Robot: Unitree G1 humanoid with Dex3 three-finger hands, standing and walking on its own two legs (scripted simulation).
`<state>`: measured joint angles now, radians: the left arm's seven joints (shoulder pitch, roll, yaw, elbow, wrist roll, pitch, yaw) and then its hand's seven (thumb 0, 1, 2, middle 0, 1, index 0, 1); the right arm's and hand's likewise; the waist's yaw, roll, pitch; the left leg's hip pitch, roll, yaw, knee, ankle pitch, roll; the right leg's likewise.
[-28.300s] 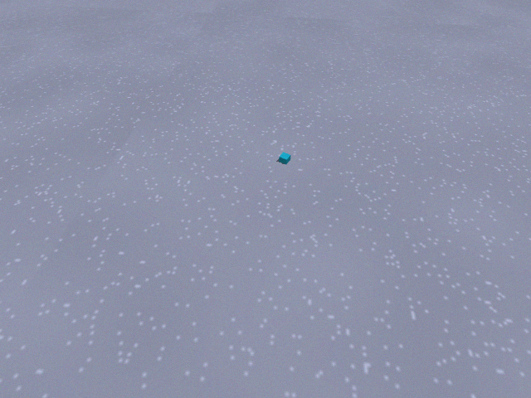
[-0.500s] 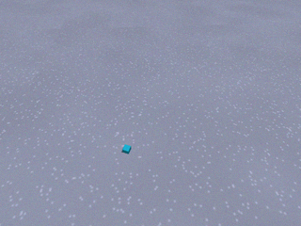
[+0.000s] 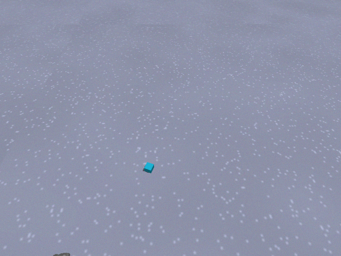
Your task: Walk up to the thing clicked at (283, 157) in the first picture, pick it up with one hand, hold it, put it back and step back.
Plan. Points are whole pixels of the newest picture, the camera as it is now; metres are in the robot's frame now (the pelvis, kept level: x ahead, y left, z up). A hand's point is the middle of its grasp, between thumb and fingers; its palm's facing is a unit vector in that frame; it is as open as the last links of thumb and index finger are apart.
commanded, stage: walk up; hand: left
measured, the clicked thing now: (149, 167) +0.78 +0.18 -0.76
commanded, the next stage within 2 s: stand in 0.18 s
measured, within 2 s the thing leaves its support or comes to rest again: neither
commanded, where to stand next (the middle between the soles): +0.40 -0.06 m, yaw +0 degrees
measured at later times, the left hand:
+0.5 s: hand out of the picture +0.08 +0.25 -0.15, palm faces -0.01 -0.94 -0.33, open 7.3 cm
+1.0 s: hand out of the picture +0.05 +0.25 -0.15, palm faces -0.04 -0.94 -0.34, open 7.3 cm
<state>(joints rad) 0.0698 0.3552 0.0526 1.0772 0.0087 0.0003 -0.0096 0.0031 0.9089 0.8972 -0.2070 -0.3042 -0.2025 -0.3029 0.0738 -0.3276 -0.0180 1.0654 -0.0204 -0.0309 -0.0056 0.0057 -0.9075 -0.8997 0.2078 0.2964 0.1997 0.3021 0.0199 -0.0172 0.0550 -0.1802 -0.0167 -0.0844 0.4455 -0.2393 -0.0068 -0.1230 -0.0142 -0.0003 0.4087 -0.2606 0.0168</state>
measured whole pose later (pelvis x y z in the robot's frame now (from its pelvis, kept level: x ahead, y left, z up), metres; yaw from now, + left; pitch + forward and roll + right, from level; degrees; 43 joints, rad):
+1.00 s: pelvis -0.02 -0.01 +0.01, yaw -1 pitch -2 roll +0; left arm 0.12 0.36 0.01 1.13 0.01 -0.01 -0.01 0.00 0.91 0.90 -0.21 -0.30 -0.20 -0.30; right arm 0.13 -0.36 0.00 1.14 -0.01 -0.01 0.01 0.01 -0.91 -0.90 0.21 0.30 0.20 0.30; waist 0.00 0.00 0.06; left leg -0.13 0.00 -0.07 0.33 -0.16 -0.02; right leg -0.10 -0.01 0.01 0.33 -0.19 0.01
